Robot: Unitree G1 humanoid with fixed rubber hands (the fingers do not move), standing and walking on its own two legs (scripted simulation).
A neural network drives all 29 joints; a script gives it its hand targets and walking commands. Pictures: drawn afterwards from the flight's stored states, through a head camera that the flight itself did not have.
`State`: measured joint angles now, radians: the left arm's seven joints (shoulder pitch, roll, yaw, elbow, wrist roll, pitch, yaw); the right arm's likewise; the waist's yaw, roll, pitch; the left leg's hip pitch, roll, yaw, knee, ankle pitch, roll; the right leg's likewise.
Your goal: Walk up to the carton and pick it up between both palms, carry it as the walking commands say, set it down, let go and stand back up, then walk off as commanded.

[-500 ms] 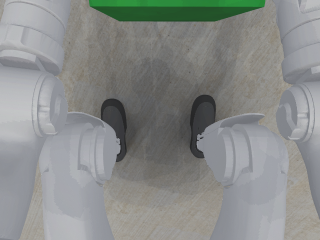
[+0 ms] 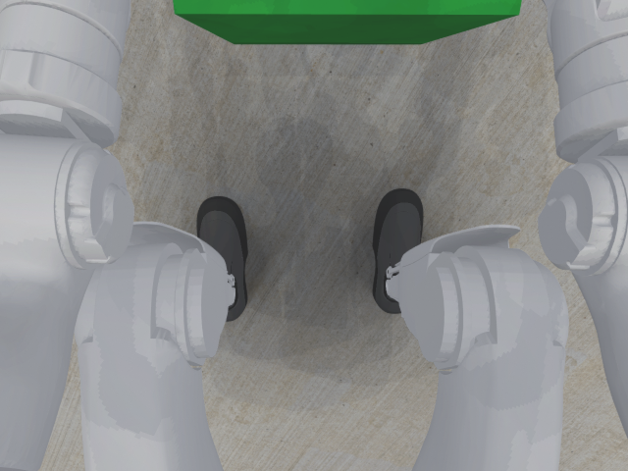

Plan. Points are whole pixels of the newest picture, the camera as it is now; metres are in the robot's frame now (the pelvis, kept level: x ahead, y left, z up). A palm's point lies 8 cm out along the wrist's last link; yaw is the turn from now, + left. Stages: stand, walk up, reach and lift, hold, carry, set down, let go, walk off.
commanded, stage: reach and lift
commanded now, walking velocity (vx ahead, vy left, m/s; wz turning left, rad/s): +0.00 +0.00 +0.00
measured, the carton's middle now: out of the picture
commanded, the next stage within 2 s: none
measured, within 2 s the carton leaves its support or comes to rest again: leaves its support in 0.30 s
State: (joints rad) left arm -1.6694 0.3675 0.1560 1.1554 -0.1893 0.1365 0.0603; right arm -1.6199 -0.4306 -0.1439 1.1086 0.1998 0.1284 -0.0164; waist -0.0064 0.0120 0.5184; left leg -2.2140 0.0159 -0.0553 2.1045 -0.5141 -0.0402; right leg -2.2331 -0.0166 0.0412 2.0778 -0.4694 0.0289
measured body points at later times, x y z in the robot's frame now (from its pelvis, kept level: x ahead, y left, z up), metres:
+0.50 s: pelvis -0.01 +0.00 +0.00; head +0.37 -0.01 +0.24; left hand +0.59 +0.16 -0.14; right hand +0.59 -0.18 -0.14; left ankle +0.13 +0.14 -0.36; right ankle +0.14 -0.13 -0.36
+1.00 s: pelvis -0.01 +0.00 +0.01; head +0.36 -0.01 +0.27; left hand +0.59 +0.16 -0.10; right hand +0.60 -0.18 -0.09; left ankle +0.13 +0.14 -0.36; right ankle +0.14 -0.13 -0.36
